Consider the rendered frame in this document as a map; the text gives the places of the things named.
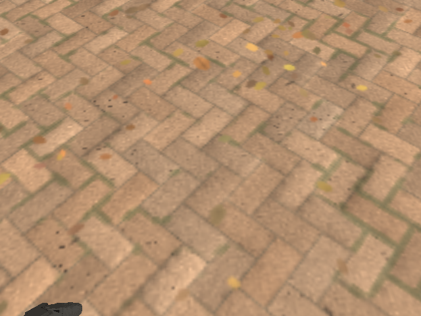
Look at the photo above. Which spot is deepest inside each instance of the robot left hand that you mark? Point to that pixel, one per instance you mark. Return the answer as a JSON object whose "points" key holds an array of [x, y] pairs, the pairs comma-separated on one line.
{"points": [[57, 309]]}

